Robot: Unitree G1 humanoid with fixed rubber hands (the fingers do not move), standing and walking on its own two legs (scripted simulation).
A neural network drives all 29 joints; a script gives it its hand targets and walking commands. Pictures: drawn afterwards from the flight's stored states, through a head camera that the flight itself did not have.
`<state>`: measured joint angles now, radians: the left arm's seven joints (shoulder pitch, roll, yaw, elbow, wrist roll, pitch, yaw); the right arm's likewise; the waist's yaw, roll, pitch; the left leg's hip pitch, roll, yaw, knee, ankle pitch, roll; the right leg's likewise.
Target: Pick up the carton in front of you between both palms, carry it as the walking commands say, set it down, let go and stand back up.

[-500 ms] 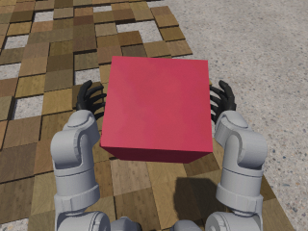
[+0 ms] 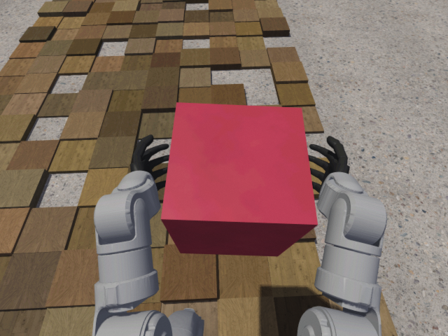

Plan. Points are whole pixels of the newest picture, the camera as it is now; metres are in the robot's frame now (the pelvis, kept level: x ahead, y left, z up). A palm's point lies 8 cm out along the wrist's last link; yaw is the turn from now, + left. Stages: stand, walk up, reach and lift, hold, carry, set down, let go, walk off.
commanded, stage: carry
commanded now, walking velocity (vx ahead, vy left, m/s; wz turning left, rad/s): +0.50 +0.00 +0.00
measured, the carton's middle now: (233, 189) +0.36 +0.02 +0.03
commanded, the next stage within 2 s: none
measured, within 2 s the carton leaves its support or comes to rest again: neither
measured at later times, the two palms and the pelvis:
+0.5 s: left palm (186, 60) +0.66 +0.16 +0.10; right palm (320, 73) +0.63 -0.15 +0.10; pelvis +0.34 +0.03 +0.01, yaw -3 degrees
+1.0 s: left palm (205, 10) +0.98 +0.16 +0.07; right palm (303, 14) +1.01 -0.15 +0.06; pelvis +0.67 +0.00 -0.02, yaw +0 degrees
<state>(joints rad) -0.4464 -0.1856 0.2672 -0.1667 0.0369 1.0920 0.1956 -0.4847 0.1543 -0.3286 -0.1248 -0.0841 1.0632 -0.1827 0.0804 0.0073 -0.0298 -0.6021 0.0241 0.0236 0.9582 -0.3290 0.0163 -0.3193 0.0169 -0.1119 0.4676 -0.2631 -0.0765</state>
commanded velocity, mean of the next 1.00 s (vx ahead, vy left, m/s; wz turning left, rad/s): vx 0.50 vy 0.00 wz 0.00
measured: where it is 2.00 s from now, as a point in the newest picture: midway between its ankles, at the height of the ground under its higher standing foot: (240, 131)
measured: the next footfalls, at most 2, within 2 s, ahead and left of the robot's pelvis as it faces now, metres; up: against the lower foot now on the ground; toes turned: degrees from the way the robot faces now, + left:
left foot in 0.20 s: +0.32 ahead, +0.12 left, +0.01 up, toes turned +2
right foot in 0.64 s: +0.58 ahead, -0.08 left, -0.01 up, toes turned -1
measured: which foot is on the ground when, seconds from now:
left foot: up 0.00-0.18, down 0.20-0.66, up 0.68-1.00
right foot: down 0.00-0.24, up 0.26-0.62, down 0.64-1.00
